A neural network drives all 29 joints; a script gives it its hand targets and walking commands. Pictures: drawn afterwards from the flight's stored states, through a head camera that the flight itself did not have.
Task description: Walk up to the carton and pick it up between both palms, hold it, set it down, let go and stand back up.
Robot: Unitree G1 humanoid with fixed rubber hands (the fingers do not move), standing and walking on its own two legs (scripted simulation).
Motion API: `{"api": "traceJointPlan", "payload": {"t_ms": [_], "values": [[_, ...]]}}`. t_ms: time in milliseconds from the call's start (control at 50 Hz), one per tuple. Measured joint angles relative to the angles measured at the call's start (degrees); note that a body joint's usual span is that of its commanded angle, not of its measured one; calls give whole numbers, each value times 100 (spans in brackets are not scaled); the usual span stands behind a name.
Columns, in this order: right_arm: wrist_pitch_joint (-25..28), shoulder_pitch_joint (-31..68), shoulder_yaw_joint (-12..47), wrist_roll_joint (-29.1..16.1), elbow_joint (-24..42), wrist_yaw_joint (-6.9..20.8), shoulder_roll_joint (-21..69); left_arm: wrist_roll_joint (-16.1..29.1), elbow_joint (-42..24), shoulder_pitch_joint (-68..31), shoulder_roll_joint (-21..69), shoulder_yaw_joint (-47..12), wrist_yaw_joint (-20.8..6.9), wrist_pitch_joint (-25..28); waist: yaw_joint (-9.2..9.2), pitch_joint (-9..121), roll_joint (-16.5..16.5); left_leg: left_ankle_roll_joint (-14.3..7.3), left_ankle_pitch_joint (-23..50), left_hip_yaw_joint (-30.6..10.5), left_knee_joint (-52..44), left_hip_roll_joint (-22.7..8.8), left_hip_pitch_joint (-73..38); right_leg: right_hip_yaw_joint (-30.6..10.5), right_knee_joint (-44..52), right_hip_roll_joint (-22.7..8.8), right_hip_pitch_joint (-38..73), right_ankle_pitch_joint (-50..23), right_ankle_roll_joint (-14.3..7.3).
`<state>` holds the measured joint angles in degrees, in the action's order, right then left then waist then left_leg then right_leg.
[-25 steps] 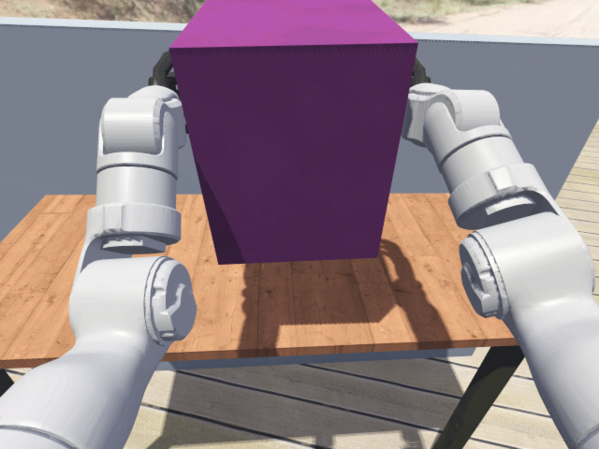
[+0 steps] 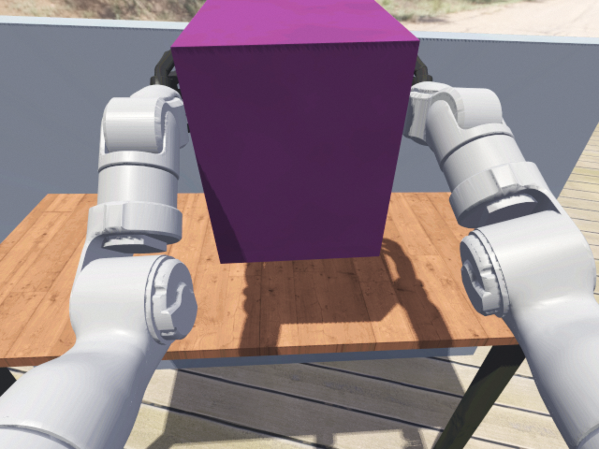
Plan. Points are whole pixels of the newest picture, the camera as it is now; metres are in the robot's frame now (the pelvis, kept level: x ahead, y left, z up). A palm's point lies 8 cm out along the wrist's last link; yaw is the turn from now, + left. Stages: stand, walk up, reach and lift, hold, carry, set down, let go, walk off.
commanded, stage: hold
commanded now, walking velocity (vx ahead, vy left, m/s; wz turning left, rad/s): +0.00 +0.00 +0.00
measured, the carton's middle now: (294, 129) +0.39 +0.00 +0.31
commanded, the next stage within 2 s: set down in 1.74 s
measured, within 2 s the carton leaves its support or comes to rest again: neither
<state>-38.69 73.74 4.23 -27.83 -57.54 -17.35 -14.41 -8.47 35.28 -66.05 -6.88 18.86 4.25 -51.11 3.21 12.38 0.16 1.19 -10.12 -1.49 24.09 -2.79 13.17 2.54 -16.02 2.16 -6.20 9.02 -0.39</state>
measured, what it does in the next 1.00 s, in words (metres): stands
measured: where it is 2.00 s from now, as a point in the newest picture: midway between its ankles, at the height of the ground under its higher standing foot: outside the picture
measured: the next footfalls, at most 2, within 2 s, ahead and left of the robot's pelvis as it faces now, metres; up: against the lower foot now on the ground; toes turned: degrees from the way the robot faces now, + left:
none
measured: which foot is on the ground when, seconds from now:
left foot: down 0.00-1.00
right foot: down 0.00-1.00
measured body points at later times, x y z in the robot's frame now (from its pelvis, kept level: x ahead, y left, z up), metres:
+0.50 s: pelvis +0.00 +0.00 +0.00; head -0.09 +0.02 +0.44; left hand +0.39 +0.15 +0.33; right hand +0.39 -0.14 +0.34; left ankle +0.03 +0.13 -0.75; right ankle +0.00 -0.11 -0.75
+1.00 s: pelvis +0.00 +0.00 +0.00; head -0.09 +0.02 +0.44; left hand +0.39 +0.15 +0.32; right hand +0.39 -0.15 +0.32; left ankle +0.03 +0.13 -0.75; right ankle +0.00 -0.11 -0.75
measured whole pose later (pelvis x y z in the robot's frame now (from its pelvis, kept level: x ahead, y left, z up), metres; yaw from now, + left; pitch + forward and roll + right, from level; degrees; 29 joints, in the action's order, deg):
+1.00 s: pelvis +0.00 +0.00 +0.00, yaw +0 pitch -1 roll -2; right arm -39.4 70.4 6.7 -29.3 -54.5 -17.8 -14.5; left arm -8.3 33.8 -63.3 -6.6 17.7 3.9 -50.9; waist 3.3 12.1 -1.3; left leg 1.0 -10.3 -1.7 24.4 -2.6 12.9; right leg 2.6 -15.5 2.1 -5.5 8.8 -0.1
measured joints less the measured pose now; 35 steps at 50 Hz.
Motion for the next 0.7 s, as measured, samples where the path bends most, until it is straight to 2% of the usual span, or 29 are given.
{"api": "traceJointPlan", "payload": {"t_ms": [360, 700], "values": [[-46, -234, 151, -58, 286, -41, -3, 58, -152, 193, -20, -145, -28, 12, 57, -44, -48, 9, -15, -45, 40, -8, -29, 33, 30, 17, 74, -10, -1], [-21, 68, -67, 42, -125, 8, 24, 1, 196, -116, -46, 16, -6, 37, 3, 27, 5, 16, 26, -31, -22, -1, -3, 15, 13, 10, 7, -12, -17]]}}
